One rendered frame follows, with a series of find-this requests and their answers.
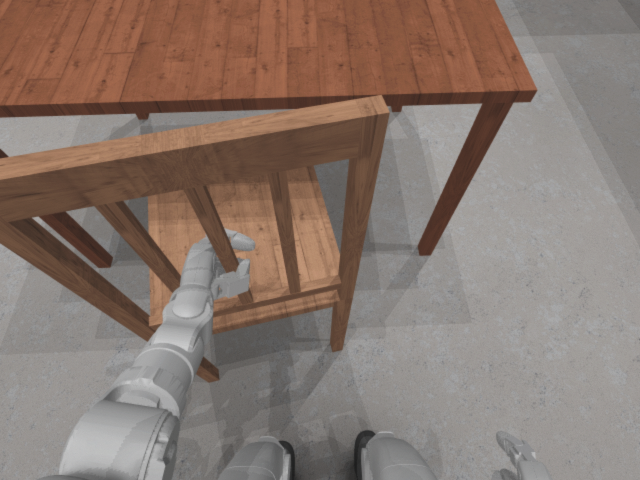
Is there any chair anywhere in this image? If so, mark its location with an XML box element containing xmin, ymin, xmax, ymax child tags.
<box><xmin>0</xmin><ymin>95</ymin><xmax>390</xmax><ymax>383</ymax></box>

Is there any left robot thigh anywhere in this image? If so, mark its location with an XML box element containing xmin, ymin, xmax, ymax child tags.
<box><xmin>218</xmin><ymin>442</ymin><xmax>291</xmax><ymax>480</ymax></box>

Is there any left robot upper arm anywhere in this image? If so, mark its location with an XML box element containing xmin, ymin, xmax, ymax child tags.
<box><xmin>36</xmin><ymin>400</ymin><xmax>180</xmax><ymax>480</ymax></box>

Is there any robot left hand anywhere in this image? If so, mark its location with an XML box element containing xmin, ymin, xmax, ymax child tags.
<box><xmin>180</xmin><ymin>226</ymin><xmax>255</xmax><ymax>300</ymax></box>

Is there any table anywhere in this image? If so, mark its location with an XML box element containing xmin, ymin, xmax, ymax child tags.
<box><xmin>0</xmin><ymin>0</ymin><xmax>537</xmax><ymax>268</ymax></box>

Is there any robot right hand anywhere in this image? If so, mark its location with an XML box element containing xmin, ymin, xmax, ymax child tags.
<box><xmin>491</xmin><ymin>431</ymin><xmax>553</xmax><ymax>480</ymax></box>

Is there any right robot foot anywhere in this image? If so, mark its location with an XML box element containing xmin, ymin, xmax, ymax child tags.
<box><xmin>354</xmin><ymin>430</ymin><xmax>376</xmax><ymax>480</ymax></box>

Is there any robot left forearm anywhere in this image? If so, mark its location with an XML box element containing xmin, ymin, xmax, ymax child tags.
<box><xmin>58</xmin><ymin>284</ymin><xmax>214</xmax><ymax>475</ymax></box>

